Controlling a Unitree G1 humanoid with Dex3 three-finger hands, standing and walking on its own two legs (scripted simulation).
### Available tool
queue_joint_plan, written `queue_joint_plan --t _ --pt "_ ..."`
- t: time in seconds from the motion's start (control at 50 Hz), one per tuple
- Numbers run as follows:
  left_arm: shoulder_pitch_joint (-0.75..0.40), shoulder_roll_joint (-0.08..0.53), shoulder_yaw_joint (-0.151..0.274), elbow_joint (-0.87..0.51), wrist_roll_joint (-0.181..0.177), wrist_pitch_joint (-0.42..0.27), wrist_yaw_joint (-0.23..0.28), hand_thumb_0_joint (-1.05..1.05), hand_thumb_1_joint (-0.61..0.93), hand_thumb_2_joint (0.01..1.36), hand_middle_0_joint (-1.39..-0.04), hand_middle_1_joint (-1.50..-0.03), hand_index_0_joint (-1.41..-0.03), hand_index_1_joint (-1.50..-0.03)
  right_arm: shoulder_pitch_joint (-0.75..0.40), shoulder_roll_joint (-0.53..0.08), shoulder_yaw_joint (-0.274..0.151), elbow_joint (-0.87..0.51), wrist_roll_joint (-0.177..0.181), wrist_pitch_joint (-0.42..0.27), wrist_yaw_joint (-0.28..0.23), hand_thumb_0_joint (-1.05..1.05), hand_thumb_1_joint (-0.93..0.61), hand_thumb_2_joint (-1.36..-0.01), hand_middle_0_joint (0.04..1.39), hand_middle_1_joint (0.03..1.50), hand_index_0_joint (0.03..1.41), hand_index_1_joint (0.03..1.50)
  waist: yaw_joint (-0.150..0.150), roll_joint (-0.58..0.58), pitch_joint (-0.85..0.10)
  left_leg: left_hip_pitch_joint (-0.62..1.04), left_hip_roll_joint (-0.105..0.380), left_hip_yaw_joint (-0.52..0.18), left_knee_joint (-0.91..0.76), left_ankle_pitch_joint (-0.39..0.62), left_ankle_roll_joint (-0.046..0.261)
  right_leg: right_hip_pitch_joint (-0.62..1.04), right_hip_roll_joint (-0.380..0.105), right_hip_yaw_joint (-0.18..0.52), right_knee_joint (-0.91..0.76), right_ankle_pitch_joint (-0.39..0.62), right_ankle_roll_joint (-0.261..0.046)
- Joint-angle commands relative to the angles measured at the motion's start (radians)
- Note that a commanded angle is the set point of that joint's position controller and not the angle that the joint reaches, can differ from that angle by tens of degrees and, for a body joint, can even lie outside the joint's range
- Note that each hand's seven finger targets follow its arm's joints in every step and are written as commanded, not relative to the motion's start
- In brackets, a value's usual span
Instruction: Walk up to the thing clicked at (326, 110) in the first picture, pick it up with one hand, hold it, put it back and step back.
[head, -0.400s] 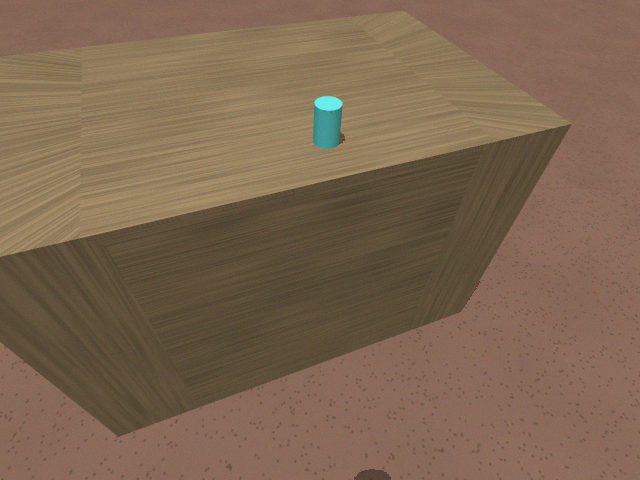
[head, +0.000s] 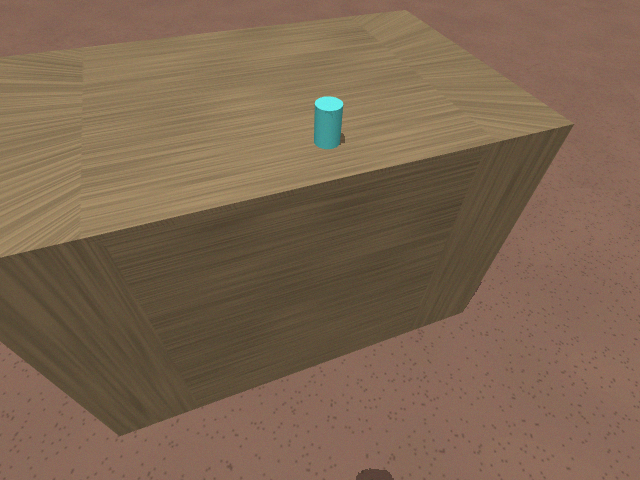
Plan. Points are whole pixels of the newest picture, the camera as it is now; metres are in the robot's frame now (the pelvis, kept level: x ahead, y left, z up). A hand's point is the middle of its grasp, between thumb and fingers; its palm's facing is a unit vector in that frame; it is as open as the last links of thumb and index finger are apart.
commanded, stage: stand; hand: right
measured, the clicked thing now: (327, 123) +0.73 -0.02 +0.06
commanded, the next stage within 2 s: walk up in 0.72 s
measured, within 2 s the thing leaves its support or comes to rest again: neither
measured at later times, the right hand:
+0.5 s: hand out of the picture +0.08 -0.25 -0.16, palm faces -0.04 +0.94 -0.34, open 7.4 cm
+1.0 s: hand out of the picture +0.14 -0.24 -0.15, palm faces -0.18 +0.90 -0.41, open 7.4 cm
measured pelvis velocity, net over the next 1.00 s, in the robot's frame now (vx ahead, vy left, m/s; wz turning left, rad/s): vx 0.05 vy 0.04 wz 0.15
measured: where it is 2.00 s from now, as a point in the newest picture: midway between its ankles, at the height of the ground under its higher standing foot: outside the picture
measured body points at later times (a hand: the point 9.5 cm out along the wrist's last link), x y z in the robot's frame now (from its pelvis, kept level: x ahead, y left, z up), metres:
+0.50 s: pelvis +0.00 +0.00 +0.00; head +0.02 +0.00 +0.45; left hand +0.08 +0.30 -0.13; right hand +0.08 -0.30 -0.13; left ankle +0.00 +0.11 -0.75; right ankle -0.01 -0.13 -0.75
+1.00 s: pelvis +0.05 +0.04 -0.02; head +0.07 +0.06 +0.43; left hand +0.05 +0.37 -0.15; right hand +0.15 -0.29 -0.12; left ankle +0.09 +0.17 -0.75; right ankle -0.01 -0.13 -0.75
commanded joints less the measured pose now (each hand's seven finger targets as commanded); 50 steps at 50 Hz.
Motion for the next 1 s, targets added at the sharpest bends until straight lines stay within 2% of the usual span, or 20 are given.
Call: queue_joint_plan --t 0.0,0.18,0.28,0.4,0.68,0.7,0.72,0.74,0.76,0.78,0.8,0.82,0.84,0.88,0.9,0.92,0.94,0.96,0.98 --pt "-0.048 0.218 0.047 -0.059 -0.005 -0.022 0.017 0.000 0.900 0.900 -0.200 -0.300 -0.200 -0.300 -0.042 -0.206 -0.045 -0.063 -0.003 -0.020 -0.016 0.000 -0.900 -0.900 0.200 0.300 0.200 0.300 -0.009 -0.012 -0.083 0.017 0.130 -0.100 -0.052 0.165 0.021 -0.005 -0.108 0.083 -0.045 0.138 -0.042" --pt "-0.044 0.209 0.043 -0.059 -0.006 -0.018 0.015 0.000 0.900 0.900 -0.200 -0.300 -0.200 -0.300 -0.037 -0.209 -0.042 -0.056 -0.003 -0.020 -0.017 0.000 -0.900 -0.900 0.200 0.300 0.200 0.300 -0.005 0.010 -0.072 -0.014 0.129 -0.097 -0.059 0.152 0.018 0.020 -0.111 0.084 -0.046 0.149 -0.042" --pt "-0.040 0.211 0.042 -0.056 -0.007 -0.019 0.014 0.000 0.900 0.900 -0.200 -0.300 -0.200 -0.300 -0.036 -0.210 -0.042 -0.053 -0.001 -0.021 -0.016 0.000 -0.900 -0.900 0.200 0.300 0.200 0.300 -0.004 0.005 -0.070 -0.005 0.127 -0.104 -0.064 0.140 0.015 0.005 -0.108 0.084 -0.052 0.115 -0.042" --pt "-0.041 0.213 0.042 -0.059 -0.007 -0.022 0.016 0.000 0.900 0.900 -0.200 -0.300 -0.200 -0.300 -0.038 -0.214 -0.044 -0.055 -0.002 -0.019 -0.016 0.000 -0.900 -0.900 0.200 0.300 0.200 0.300 -0.004 -0.002 -0.087 0.014 0.131 -0.100 -0.048 0.182 0.022 0.016 -0.114 0.082 -0.049 0.164 -0.041" --pt "-0.034 0.215 0.041 -0.062 -0.006 -0.020 0.018 0.000 0.900 0.900 -0.200 -0.300 -0.200 -0.300 -0.043 -0.218 -0.045 -0.057 -0.003 -0.019 -0.016 0.000 -0.900 -0.900 0.200 0.300 0.200 0.300 -0.002 0.005 -0.093 0.032 0.135 -0.097 -0.049 0.195 0.020 0.015 -0.114 0.080 -0.046 0.170 -0.043" --pt "-0.004 0.296 0.107 -0.117 0.006 -0.036 -0.001 0.000 0.900 0.900 -0.200 -0.300 -0.200 -0.300 0.033 -0.263 -0.091 -0.101 -0.010 -0.014 0.006 0.000 -0.900 -0.900 0.200 0.300 0.200 0.300 0.013 -0.005 -0.142 -0.083 0.075 -0.143 0.017 -0.180 0.085 0.115 -0.048 0.012 0.041 -0.248 -0.066" --pt "0.044 0.296 0.117 -0.111 0.017 -0.035 -0.006 0.000 0.900 0.900 -0.200 -0.300 -0.200 -0.300 0.017 -0.266 -0.095 -0.114 -0.019 -0.010 0.016 0.000 -0.900 -0.900 0.200 0.300 0.200 0.300 0.040 -0.002 -0.074 -0.233 0.076 -0.169 0.023 -0.401 0.094 0.120 -0.070 0.062 0.050 -0.413 -0.090" --pt "0.077 0.304 0.128 -0.122 0.023 -0.036 -0.011 0.000 0.900 0.900 -0.200 -0.300 -0.200 -0.300 -0.028 -0.256 -0.096 -0.147 -0.024 -0.006 0.022 0.000 -0.900 -0.900 0.200 0.300 0.200 0.300 0.067 -0.030 0.001 -0.364 0.057 -0.153 0.070 -0.426 0.087 0.115 -0.110 0.123 0.028 -0.487 -0.119" --pt "0.129 0.321 0.143 -0.132 0.027 -0.037 -0.013 0.000 0.900 0.900 -0.200 -0.300 -0.200 -0.300 -0.092 -0.228 -0.095 -0.198 -0.031 -0.004 0.029 0.000 -0.900 -0.900 0.200 0.300 0.200 0.300 0.108 -0.109 0.071 -0.501 0.017 -0.082 0.198 -0.341 0.065 0.142 -0.196 0.217 -0.069 -0.551 -0.167" --pt "0.145 0.365 0.163 -0.152 0.034 -0.041 -0.010 0.000 0.900 0.900 -0.200 -0.300 -0.200 -0.300 -0.108 -0.207 -0.098 -0.227 -0.037 -0.005 0.030 0.000 -0.900 -0.900 0.200 0.300 0.200 0.300 0.129 -0.217 0.081 -0.576 0.011 -0.014 0.464 -0.274 0.039 0.136 -0.374 0.380 -0.222 -0.559 -0.259" --pt "0.127 0.358 0.165 -0.185 0.037 -0.051 -0.009 0.000 0.900 0.900 -0.200 -0.300 -0.200 -0.300 -0.079 -0.229 -0.107 -0.235 -0.042 -0.008 0.030 0.000 -0.900 -0.900 0.200 0.300 0.200 0.300 0.113 -0.133 0.094 -0.606 0.078 -0.033 0.536 -0.285 0.018 0.128 -0.451 0.420 -0.235 -0.455 -0.306" --pt "0.107 0.333 0.161 -0.209 0.032 -0.057 -0.010 0.000 0.900 0.900 -0.200 -0.300 -0.200 -0.300 -0.031 -0.250 -0.117 -0.233 -0.035 -0.012 0.036 0.000 -0.900 -0.900 0.200 0.300 0.200 0.300 0.087 -0.065 0.076 -0.565 0.101 -0.066 0.552 -0.267 0.017 0.119 -0.425 0.371 -0.224 -0.396 -0.299" --pt "0.064 0.330 0.161 -0.228 0.037 -0.061 -0.010 0.000 0.900 0.900 -0.200 -0.300 -0.200 -0.300 0.000 -0.250 -0.122 -0.240 -0.029 -0.014 0.046 0.000 -0.900 -0.900 0.200 0.300 0.200 0.300 0.057 -0.075 0.083 -0.528 0.138 -0.079 0.522 -0.265 0.013 0.089 -0.405 0.306 -0.216 -0.351 -0.291" --pt "0.009 0.326 0.157 -0.268 0.039 -0.066 -0.019 0.000 0.900 0.900 -0.200 -0.300 -0.200 -0.300 0.064 -0.232 -0.128 -0.241 -0.025 -0.024 0.060 0.000 -0.900 -0.900 0.200 0.300 0.200 0.300 0.022 -0.132 0.077 -0.396 0.144 -0.053 0.410 -0.256 0.008 0.027 -0.328 0.136 -0.159 -0.228 -0.242" --pt "-0.004 0.325 0.154 -0.285 0.042 -0.066 -0.023 0.000 0.900 0.900 -0.200 -0.300 -0.200 -0.300 0.097 -0.224 -0.132 -0.242 -0.024 -0.028 0.064 0.000 -0.900 -0.900 0.200 0.300 0.200 0.300 0.004 -0.157 0.049 -0.308 0.120 -0.021 0.350 -0.215 0.013 -0.006 -0.288 0.071 -0.117 -0.152 -0.217" --pt "-0.020 0.321 0.151 -0.298 0.039 -0.061 -0.029 0.000 0.900 0.900 -0.200 -0.300 -0.200 -0.300 0.151 -0.216 -0.138 -0.235 -0.023 -0.032 0.063 0.000 -0.900 -0.900 0.200 0.300 0.200 0.300 -0.028 -0.157 0.026 -0.201 0.094 0.020 0.255 -0.121 0.013 -0.057 -0.248 -0.007 -0.033 -0.062 -0.188" --pt "-0.008 0.312 0.149 -0.301 0.028 -0.052 -0.033 0.000 0.900 0.900 -0.200 -0.300 -0.200 -0.300 0.208 -0.211 -0.148 -0.223 -0.026 -0.037 0.061 0.000 -0.900 -0.900 0.200 0.300 0.200 0.300 -0.051 -0.116 0.001 -0.067 0.036 0.087 0.187 0.010 0.001 -0.134 -0.189 -0.091 0.084 -0.054 -0.156" --pt "0.009 0.280 0.141 -0.311 0.029 -0.044 -0.036 0.000 0.900 0.900 -0.200 -0.300 -0.200 -0.300 0.315 -0.230 -0.167 -0.189 -0.031 -0.039 0.049 0.000 -0.900 -0.900 0.200 0.300 0.200 0.300 -0.093 -0.025 -0.060 0.083 -0.015 0.125 0.185 0.031 0.003 -0.191 -0.149 -0.140 0.261 -0.009 -0.137" --pt "0.057 0.218 0.123 -0.324 0.025 -0.033 -0.041 0.000 0.900 0.900 -0.200 -0.300 -0.200 -0.300 0.415 -0.287 -0.189 -0.175 -0.036 -0.043 0.033 0.000 -0.900 -0.900 0.200 0.300 0.200 0.300 -0.126 0.146 -0.106 0.231 0.003 0.037 0.164 -0.074 0.037 -0.327 -0.096 -0.175 0.520 -0.086 -0.105"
